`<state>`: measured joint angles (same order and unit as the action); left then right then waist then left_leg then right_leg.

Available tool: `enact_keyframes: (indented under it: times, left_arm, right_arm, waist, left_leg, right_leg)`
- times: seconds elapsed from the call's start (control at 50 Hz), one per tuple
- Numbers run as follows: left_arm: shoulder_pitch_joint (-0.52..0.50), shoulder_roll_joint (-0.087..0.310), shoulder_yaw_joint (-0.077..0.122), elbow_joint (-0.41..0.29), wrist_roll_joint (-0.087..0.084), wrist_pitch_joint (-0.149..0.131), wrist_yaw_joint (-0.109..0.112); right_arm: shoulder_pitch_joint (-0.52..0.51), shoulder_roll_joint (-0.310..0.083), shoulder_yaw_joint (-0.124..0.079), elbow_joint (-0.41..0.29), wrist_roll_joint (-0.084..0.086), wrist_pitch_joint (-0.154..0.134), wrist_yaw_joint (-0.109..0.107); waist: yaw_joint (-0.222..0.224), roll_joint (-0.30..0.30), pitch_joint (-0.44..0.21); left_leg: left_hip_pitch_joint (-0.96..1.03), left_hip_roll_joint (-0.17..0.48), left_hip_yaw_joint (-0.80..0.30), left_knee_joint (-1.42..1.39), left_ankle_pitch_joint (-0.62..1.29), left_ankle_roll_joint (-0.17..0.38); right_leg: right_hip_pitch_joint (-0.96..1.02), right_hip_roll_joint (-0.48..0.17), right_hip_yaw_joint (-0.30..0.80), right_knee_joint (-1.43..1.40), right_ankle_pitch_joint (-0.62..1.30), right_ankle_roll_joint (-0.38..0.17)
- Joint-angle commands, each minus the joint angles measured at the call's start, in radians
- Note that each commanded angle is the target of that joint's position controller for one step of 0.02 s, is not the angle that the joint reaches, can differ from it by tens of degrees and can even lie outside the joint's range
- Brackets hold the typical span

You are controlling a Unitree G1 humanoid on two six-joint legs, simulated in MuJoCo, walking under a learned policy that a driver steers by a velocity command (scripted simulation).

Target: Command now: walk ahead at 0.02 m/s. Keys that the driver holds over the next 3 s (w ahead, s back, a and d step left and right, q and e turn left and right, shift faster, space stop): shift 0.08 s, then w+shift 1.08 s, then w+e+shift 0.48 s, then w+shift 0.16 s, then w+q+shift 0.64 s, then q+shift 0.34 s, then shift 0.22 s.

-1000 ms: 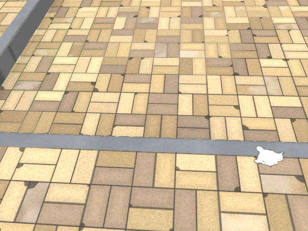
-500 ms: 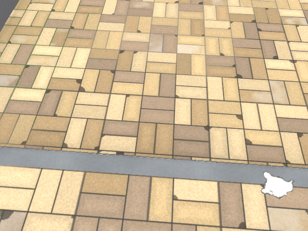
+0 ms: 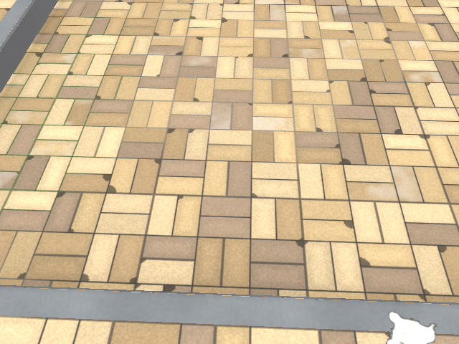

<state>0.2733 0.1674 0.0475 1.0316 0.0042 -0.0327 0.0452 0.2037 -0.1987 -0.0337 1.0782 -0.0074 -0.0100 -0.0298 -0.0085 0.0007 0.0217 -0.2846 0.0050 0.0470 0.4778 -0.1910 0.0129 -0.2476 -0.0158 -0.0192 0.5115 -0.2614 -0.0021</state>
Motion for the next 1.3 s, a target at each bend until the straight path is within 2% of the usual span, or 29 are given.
enact_keyframes:
  times: [0.02,0.08,0.12,0.18,0.24,0.36,0.4,0.42,0.44,0.46,0.48,0.5,0.56,0.7,0.74,0.8,0.84,0.86,0.88,0.9,0.92,0.94,0.96,1.02,1.06,1.12,1.22,1.28,1.3]
  left_arm:
    - [0.043,0.103,0.019,-0.018,-0.003,-0.008,0.001]
    - [0.049,0.093,0.017,-0.006,-0.004,-0.001,-0.001]
    - [0.1,0.122,0.033,0.014,-0.022,0.007,-0.001]
    - [0.2,0.176,0.051,0.015,-0.047,-0.038,-0.004]
    - [0.213,0.168,0.055,0.008,-0.021,-0.076,-0.013]
    - [0.06,0.19,0.054,-0.072,-0.045,-0.056,-0.032]
    - [0.015,0.191,0.047,-0.094,-0.034,-0.068,-0.034]
    - [-0.078,0.138,0.031,-0.133,-0.021,-0.077,-0.036]
    - [-0.069,0.007,0.004,-0.182,-0.019,-0.099,-0.034]
    - [-0.081,0.032,0.005,-0.216,-0.072,-0.121,-0.036]
    - [-0.131,0.064,0.002,-0.244,-0.088,-0.13,-0.044]
    - [-0.133,0.077,0.0,-0.248,-0.063,-0.128,-0.048]
    - [-0.063,0.077,0.004,-0.236,-0.033,-0.085,-0.058]
    - [-0.403,0.087,-0.007,-0.373,-0.028,-0.092,-0.088]
    - [-0.356,0.102,0.007,-0.357,-0.036,-0.1,-0.113]
    - [-0.242,0.16,0.039,-0.338,-0.041,-0.099,-0.124]
    - [0.188,0.282,0.096,-0.223,-0.052,-0.082,-0.107]
    - [0.446,0.347,0.114,-0.149,-0.052,-0.065,-0.085]
    - [0.366,0.31,0.081,-0.149,-0.028,-0.072,-0.101]
    - [0.305,0.192,0.045,-0.162,-0.011,-0.082,-0.114]
    - [0.223,0.111,0.031,-0.179,-0.015,-0.09,-0.118]
    - [0.115,0.069,0.016,-0.184,-0.013,-0.104,-0.136]
    - [0.021,0.087,0.015,-0.201,-0.011,-0.118,-0.141]
    - [-0.118,0.136,0.009,-0.217,-0.016,-0.119,-0.101]
    - [0.024,0.221,0.039,-0.169,-0.007,-0.123,-0.063]
    - [0.125,0.191,0.031,-0.169,-0.026,-0.138,-0.013]
    - [0.239,0.121,0.019,-0.15,-0.045,-0.078,-0.022]
    - [0.157,0.182,0.033,-0.164,-0.044,-0.032,-0.024]
    - [0.124,0.146,0.034,-0.181,-0.036,-0.045,-0.038]
  right_arm:
    - [0.004,-0.076,-0.012,-0.019,0.005,-0.01,-0.003]
    - [0.016,-0.077,-0.011,-0.004,0.009,-0.004,-0.006]
    - [0.062,-0.103,-0.025,0.018,0.03,0.001,-0.007]
    - [-0.095,-0.08,-0.022,-0.071,0.057,-0.056,0.005]
    - [-0.196,-0.076,-0.026,-0.126,0.049,-0.101,0.032]
    - [-0.028,-0.05,-0.028,-0.07,0.042,-0.11,0.058]
    - [0.227,-0.112,-0.065,0.002,0.044,-0.092,0.041]
    - [0.439,-0.207,-0.098,0.042,0.038,-0.093,0.031]
    - [0.457,-0.247,-0.08,0.026,0.021,-0.11,0.042]
    - [0.346,-0.183,-0.054,-0.002,0.013,-0.124,0.052]
    - [0.259,-0.137,-0.036,-0.026,0.013,-0.131,0.06]
    - [0.204,-0.105,-0.021,-0.042,0.009,-0.127,0.07]
    - [0.134,-0.046,0.01,-0.061,-0.009,-0.106,0.072]
    - [0.284,-0.111,0.012,-0.044,0.019,-0.121,0.01]
    - [0.317,-0.168,-0.005,-0.054,-0.013,-0.128,0.018]
    - [0.266,-0.169,-0.014,-0.09,-0.019,-0.103,0.025]
    - [0.141,-0.198,-0.023,-0.115,-0.038,-0.088,0.026]
    - [0.029,-0.19,-0.024,-0.139,-0.024,-0.098,0.029]
    - [0.233,0.054,0.024,-0.143,0.01,-0.134,0.05]
    - [0.255,0.073,0.036,-0.197,0.108,-0.177,0.062]
    - [0.111,-0.08,0.004,-0.253,0.138,-0.175,0.06]
    - [0.042,-0.108,-0.008,-0.28,0.116,-0.154,0.054]
    - [0.052,-0.073,-0.004,-0.279,0.074,-0.12,0.044]
    - [0.076,-0.07,-0.001,-0.323,0.045,-0.063,0.054]
    - [0.028,-0.093,-0.003,-0.323,0.005,-0.085,0.058]
    - [-0.158,-0.077,0.004,-0.367,-0.013,-0.125,0.099]
    - [-0.214,-0.112,-0.01,-0.377,0.034,-0.111,0.113]
    - [0.192,-0.194,-0.061,-0.251,0.01,-0.133,0.101]
    - [0.371,-0.215,-0.071,-0.199,-0.01,-0.127,0.098]
  waist:
    - [0.006,0.006,-0.043]
    - [0.006,0.007,-0.041]
    - [0.01,-0.011,-0.03]
    - [0.078,-0.099,0.137]
    - [0.092,-0.148,0.116]
    - [-0.034,-0.131,0.061]
    - [-0.165,-0.095,-0.024]
    - [-0.284,0.098,-0.086]
    - [-0.213,0.33,-0.146]
    - [-0.157,0.243,-0.094]
    - [-0.12,0.148,-0.017]
    - [-0.092,0.076,-0.001]
    - [0.005,0.078,0.048]
    - [-0.058,0.015,0.15]
    - [-0.035,0.058,0.072]
    - [0.079,0.125,0.002]
    - [0.328,0.206,-0.125]
    - [0.468,0.129,-0.154]
    - [0.234,-0.306,-0.185]
    - [0.165,-0.475,-0.242]
    - [0.135,-0.269,-0.111]
    - [0.071,0.0,-0.007]
    - [0.008,0.052,0.009]
    - [-0.108,0.028,0.113]
    - [-0.059,0.055,0.048]
    - [0.019,0.024,0.021]
    - [0.045,-0.031,0.066]
    - [-0.167,-0.063,-0.055]
    - [-0.235,0.019,-0.124]
  left_leg:
    - [0.073,0.037,-0.041,-0.05,0.09,0.037]
    - [0.085,0.038,-0.041,-0.037,0.132,0.039]
    - [0.031,0.003,-0.012,0.002,-0.373,0.07]
    - [-0.3,0.044,-0.042,0.094,-0.404,0.083]
    - [-0.496,0.073,-0.058,0.392,-0.232,0.102]
    - [0.036,-0.011,0.111,0.118,-0.032,0.047]
    - [0.393,-0.053,0.124,0.143,-0.054,0.05]
    - [0.57,0.122,-0.151,0.028,-0.238,0.112]
    - [0.617,0.334,-0.685,-0.164,-0.507,0.223]
    - [0.568,0.418,-0.9,-0.273,-0.683,0.286]
    - [0.524,0.419,-0.797,-0.255,-0.649,0.267]
    - [0.443,0.369,-0.654,-0.233,-0.533,0.242]
    - [0.158,0.234,-0.365,-0.252,-0.311,0.175]
    - [0.053,0.165,-0.109,-0.454,0.076,0.157]
    - [0.1,0.194,-0.047,-0.41,0.238,0.166]
    - [0.243,0.2,0.03,-0.188,0.929,0.133]
    - [0.057,0.206,0.018,0.3,1.128,0.12]
    - [-0.096,0.086,0.027,0.818,0.829,0.094]
    - [-0.44,-0.077,-0.12,1.273,-0.377,0.105]
    - [-0.593,-0.123,-0.296,1.3,-0.381,0.151]
    - [-0.636,-0.037,-0.259,1.2,-0.258,0.17]
    - [-0.6,0.011,-0.236,1.103,-0.175,0.171]
    - [-0.514,0.049,-0.233,1.04,-0.138,0.155]
    - [-0.39,0.152,-0.204,0.736,-0.151,0.093]
    - [-0.338,0.143,-0.126,0.636,0.153,0.068]
    - [-0.153,0.088,-0.05,0.185,0.74,0.09]
    - [-0.081,0.055,-0.026,0.02,0.584,0.046]
    - [0.204,0.124,-0.051,-0.195,0.603,0.067]
    - [0.517,0.205,-0.136,-0.074,0.58,0.123]
  right_leg:
    - [-0.006,-0.046,0.046,-0.094,0.126,-0.038]
    - [0.006,-0.039,0.036,-0.084,0.17,-0.036]
    - [-0.018,-0.024,0.039,-0.087,-0.325,-0.087]
    - [0.071,-0.223,0.341,-0.285,-0.593,-0.214]
    - [0.236,-0.387,0.559,-0.378,-0.459,-0.278]
    - [-0.098,-0.182,0.155,-0.281,-0.256,-0.169]
    - [-0.286,-0.139,0.084,-0.061,0.02,-0.143]
    - [-0.453,-0.071,-0.015,0.395,0.16,-0.08]
    - [-0.672,0.05,0.062,0.754,-0.246,-0.066]
    - [-0.852,0.02,0.17,0.922,-0.167,-0.1]
    - [-0.959,-0.049,0.15,0.982,-0.087,-0.127]
    - [-0.932,-0.093,0.122,0.963,-0.005,-0.13]
    - [-0.763,-0.167,0.097,0.823,0.155,-0.099]
    - [-0.518,-0.081,-0.034,0.194,0.514,-0.053]
    - [-0.312,-0.036,-0.041,0.265,0.587,-0.059]
    - [-0.134,0.062,-0.109,0.316,0.351,-0.121]
    - [0.333,0.08,-0.093,0.358,0.192,-0.176]
    - [0.491,-0.01,0.013,0.218,-0.004,-0.225]
    - [0.63,-0.196,0.351,0.19,-0.138,-0.32]
    - [0.574,-0.309,0.796,-0.16,-0.283,-0.41]
    - [0.449,-0.322,0.773,-0.251,-0.257,-0.37]
    - [0.222,-0.307,0.686,-0.205,-0.216,-0.363]
    - [0.034,-0.29,0.608,-0.162,-0.19,-0.362]
    - [-0.35,-0.246,0.4,-0.233,-0.216,-0.301]
    - [-0.299,-0.187,0.307,-0.157,-0.161,-0.292]
    - [-0.319,-0.051,0.075,-0.066,-0.191,-0.178]
    - [-0.101,-0.087,0.115,0.164,-0.224,-0.137]
    - [0.039,-0.056,0.132,0.762,0.218,-0.106]
    - [-0.247,0.036,0.133,1.166,-0.096,-0.072]
